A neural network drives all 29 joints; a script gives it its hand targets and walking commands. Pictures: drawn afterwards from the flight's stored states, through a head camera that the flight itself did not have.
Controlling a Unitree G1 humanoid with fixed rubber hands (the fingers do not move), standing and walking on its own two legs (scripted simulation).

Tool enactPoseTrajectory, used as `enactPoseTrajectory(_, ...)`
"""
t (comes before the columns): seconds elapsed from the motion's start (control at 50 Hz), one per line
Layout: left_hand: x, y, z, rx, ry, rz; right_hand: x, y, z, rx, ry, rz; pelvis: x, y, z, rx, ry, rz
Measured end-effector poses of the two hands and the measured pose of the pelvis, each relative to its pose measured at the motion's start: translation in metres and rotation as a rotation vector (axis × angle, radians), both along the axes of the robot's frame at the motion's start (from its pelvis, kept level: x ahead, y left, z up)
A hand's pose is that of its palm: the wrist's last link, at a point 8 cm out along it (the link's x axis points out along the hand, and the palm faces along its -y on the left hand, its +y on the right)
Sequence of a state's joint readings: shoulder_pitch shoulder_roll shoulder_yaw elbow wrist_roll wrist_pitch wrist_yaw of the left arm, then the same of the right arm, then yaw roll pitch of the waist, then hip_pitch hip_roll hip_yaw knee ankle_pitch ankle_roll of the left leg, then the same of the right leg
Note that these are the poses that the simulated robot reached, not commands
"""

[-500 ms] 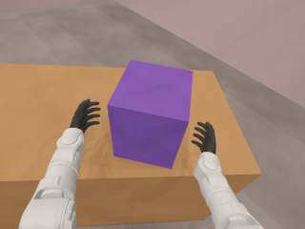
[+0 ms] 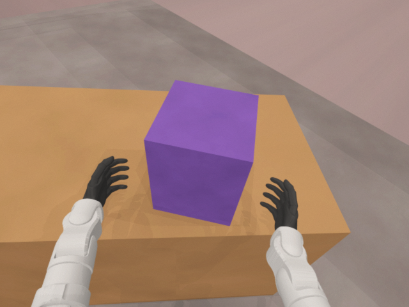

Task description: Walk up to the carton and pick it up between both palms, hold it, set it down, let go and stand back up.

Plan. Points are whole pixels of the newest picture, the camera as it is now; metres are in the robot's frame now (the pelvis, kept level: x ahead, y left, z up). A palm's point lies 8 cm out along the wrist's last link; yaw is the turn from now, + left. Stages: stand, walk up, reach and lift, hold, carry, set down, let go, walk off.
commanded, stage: set down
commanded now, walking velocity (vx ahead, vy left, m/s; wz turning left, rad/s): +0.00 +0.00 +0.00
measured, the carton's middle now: (203, 155) +0.45 -0.02 +0.02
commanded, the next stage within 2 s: none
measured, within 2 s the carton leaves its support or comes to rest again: neither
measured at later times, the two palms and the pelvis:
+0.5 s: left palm (83, 231) +0.27 +0.22 +0.02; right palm (296, 258) +0.19 -0.16 +0.03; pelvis +0.00 +0.00 +0.00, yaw +0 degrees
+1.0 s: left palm (82, 247) +0.24 +0.23 +0.00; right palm (304, 270) +0.17 -0.18 +0.01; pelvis +0.01 -0.01 +0.00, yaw +0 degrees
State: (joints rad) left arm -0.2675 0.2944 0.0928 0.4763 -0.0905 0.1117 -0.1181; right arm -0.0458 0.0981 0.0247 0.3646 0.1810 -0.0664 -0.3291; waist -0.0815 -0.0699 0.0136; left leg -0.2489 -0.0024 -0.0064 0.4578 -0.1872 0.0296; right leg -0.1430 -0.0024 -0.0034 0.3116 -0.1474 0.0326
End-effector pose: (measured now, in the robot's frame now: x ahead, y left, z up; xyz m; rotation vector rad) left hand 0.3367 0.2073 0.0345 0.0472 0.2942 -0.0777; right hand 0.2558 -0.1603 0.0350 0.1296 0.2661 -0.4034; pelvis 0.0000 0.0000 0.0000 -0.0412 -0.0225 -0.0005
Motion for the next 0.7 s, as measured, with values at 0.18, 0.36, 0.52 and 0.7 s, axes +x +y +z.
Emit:
enactPoseTrajectory(0.18, -0.026, 0.003, -0.006, 0.01, 0.036, -0.011, -0.042, -0.002, -0.013, 0.009, 0.051, -0.036, 0.002, -0.001, 0.0, 0.001, -0.009, 0.0)
enactPoseTrajectory(0.36, -0.056, 0.01, -0.015, 0.007, 0.048, 0.002, -0.061, -0.004, 0.0, 0.015, 0.019, -0.043, -0.001, 0.0, 0.0, 0.0, -0.015, 0.001)
enactPoseTrajectory(0.52, -0.071, 0.015, -0.013, 0.026, 0.035, 0.003, -0.073, -0.001, -0.007, 0.032, 0.083, -0.02, 0.0, -0.001, 0.0, 0.001, -0.013, 0.001)
enactPoseTrajectory(0.7, -0.097, 0.019, -0.029, 0.059, 0.129, 0.017, -0.102, -0.014, -0.026, 0.032, 0.182, -0.008, 0.003, -0.003, 0.001, 0.004, -0.009, 0.001)
